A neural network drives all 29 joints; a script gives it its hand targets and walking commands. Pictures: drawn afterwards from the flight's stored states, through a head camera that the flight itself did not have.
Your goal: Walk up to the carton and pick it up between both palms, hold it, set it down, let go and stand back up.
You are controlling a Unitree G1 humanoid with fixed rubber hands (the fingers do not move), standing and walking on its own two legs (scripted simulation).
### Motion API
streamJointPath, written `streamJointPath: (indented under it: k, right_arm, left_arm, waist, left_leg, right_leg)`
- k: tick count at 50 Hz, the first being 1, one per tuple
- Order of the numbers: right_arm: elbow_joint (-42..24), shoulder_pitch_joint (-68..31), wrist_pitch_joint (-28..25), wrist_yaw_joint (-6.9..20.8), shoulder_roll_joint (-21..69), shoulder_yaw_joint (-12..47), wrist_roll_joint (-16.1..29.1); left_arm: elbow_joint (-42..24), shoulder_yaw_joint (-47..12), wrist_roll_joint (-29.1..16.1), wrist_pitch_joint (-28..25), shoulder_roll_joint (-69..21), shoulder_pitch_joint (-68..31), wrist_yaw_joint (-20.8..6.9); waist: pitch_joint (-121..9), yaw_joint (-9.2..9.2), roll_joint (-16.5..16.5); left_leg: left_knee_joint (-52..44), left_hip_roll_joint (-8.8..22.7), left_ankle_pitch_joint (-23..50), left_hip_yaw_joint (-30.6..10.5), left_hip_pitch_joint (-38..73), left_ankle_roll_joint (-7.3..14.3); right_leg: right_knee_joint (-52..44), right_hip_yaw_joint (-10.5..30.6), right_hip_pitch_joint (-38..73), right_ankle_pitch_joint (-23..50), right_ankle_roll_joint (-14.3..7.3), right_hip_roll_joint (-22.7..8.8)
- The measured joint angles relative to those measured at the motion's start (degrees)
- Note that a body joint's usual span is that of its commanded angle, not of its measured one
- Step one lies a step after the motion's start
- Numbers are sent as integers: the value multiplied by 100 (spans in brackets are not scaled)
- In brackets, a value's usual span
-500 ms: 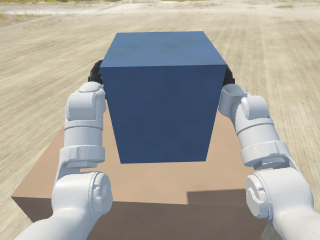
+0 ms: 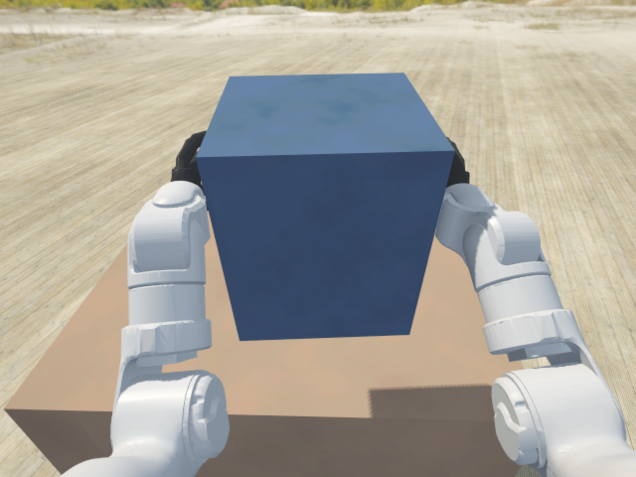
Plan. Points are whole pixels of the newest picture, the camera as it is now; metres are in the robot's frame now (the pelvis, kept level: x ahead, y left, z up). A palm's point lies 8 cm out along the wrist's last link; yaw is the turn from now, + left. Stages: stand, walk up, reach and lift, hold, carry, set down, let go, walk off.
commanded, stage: hold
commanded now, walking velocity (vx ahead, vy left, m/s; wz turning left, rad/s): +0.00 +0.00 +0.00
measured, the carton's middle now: (321, 207) +0.37 +0.00 +0.24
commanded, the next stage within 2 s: none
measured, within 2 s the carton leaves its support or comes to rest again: neither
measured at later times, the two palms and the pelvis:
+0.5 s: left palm (185, 189) +0.35 +0.15 +0.28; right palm (451, 191) +0.35 -0.15 +0.26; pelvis -0.02 +0.00 +0.00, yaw -1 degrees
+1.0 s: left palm (192, 191) +0.37 +0.15 +0.26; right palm (446, 193) +0.36 -0.15 +0.25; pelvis -0.01 -0.01 +0.00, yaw +0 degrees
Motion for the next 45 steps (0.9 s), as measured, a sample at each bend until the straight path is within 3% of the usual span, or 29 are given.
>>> streamJointPath:
  k: [25,36,45]
  right_arm:
    - [1110,-674,-211,282,-42,-156,-219]
    - [1213,-775,-221,306,-70,-174,-299]
    - [895,-602,-159,204,-74,-97,-226]
  left_arm:
    - [958,194,140,-199,80,-583,48]
    - [1248,172,23,-305,157,-763,111]
    - [1079,130,-123,-344,158,-626,147]
  waist:
    - [-50,98,23]
    - [-79,174,34]
    - [-146,169,67]
  left_leg:
    - [29,-36,110,65,-124,21]
    - [-61,-34,205,22,-299,-21]
    - [-80,-14,184,-29,-379,-39]
  right_leg:
    - [91,105,-170,96,15,-19]
    - [85,77,-369,134,-22,-14]
    - [20,47,-414,123,-36,10]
